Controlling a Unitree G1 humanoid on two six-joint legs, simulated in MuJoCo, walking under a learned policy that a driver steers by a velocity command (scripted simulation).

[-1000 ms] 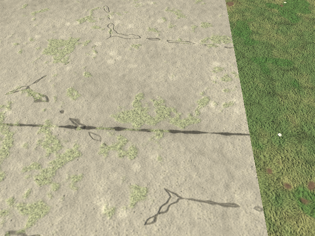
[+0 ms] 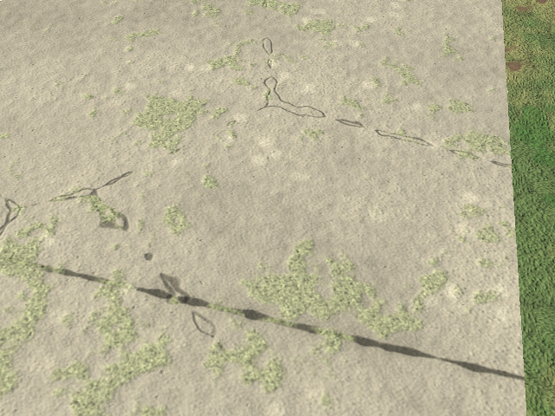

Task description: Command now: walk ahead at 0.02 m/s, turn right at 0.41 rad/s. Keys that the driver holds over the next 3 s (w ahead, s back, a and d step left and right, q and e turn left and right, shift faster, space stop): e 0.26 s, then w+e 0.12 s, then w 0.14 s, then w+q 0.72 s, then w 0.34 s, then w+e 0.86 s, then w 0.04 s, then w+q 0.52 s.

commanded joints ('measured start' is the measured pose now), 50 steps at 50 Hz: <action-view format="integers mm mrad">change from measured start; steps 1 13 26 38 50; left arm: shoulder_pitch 3 93 98 98 -123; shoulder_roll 113 235 155 88 53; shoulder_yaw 45 80 33 0 -9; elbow -66 -131 -107 -74 -160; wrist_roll -2 -2 6 22 27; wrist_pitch -3 26 -62 -74 -127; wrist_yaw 0 -12 9 -11 -25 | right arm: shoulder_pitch -79 11 -159 129 144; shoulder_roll -144 -131 -88 -210 -184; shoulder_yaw -36 -39 -18 -37 -22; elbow -94 -54 -90 -41 -60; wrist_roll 12 17 33 54 48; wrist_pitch -38 -31 -105 -119 -90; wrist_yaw -15 14 49 65 31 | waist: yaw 6 0 42 -85 -53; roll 146 -100 -110 92 108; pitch -68 -161 -52 -118 -10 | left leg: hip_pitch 131 -180 -302 185 130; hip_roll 341 145 38 128 126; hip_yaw -247 145 -9 -151 -263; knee -168 356 153 -107 -327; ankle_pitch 574 112 165 77 361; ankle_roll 227 -25 -54 148 228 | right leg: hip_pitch -173 498 290 157 -195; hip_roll -40 -216 -235 -158 -84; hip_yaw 18 150 236 -3 -33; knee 354 -341 -555 -70 -19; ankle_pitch -135 697 40 278 322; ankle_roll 41 -109 -217 -96 61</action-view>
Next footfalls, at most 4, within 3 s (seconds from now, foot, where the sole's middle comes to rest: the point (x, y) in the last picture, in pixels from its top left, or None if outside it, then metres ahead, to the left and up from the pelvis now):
0.24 right None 0.05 -0.14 -0.77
0.74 left None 0.25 0.05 -0.77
1.24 right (363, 385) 0.54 -0.19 -0.77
1.72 left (246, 296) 0.78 0.10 -0.77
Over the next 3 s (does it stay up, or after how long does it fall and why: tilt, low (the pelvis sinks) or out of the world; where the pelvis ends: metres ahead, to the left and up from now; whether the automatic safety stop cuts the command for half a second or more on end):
stays up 1.33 -0.12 0.01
